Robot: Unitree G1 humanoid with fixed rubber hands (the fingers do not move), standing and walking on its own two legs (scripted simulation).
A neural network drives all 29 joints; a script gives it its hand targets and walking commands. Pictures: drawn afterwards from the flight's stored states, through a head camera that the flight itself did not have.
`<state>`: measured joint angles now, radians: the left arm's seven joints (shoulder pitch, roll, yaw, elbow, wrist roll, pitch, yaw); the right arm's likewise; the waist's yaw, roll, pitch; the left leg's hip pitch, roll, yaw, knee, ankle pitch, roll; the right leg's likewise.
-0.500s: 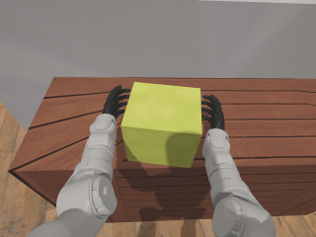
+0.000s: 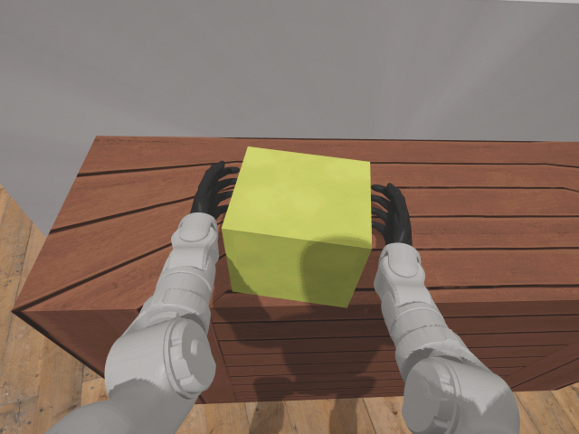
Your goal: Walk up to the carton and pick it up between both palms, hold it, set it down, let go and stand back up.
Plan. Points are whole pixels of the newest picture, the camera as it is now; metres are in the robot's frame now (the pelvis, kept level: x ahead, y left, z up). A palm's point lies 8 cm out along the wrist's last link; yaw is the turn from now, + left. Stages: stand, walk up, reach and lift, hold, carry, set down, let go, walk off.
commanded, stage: set down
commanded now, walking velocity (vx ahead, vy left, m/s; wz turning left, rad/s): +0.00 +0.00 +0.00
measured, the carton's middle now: (298, 229) +0.40 +0.03 +0.02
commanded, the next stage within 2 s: none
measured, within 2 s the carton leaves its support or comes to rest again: neither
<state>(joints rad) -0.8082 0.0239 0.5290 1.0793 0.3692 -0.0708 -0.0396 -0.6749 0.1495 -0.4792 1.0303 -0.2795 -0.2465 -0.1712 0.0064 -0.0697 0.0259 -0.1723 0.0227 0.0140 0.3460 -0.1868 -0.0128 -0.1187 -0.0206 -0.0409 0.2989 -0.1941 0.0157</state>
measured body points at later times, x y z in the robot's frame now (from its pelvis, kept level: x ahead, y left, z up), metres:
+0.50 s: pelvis +0.00 +0.02 -0.01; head +0.02 +0.07 +0.44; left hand +0.42 +0.18 +0.05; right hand +0.40 -0.11 +0.06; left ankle +0.00 +0.12 -0.75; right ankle -0.02 -0.13 -0.75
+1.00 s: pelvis -0.04 +0.02 -0.01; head -0.05 +0.07 +0.44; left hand +0.35 +0.21 +0.05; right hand +0.34 -0.13 +0.06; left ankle -0.01 +0.12 -0.75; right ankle -0.02 -0.13 -0.75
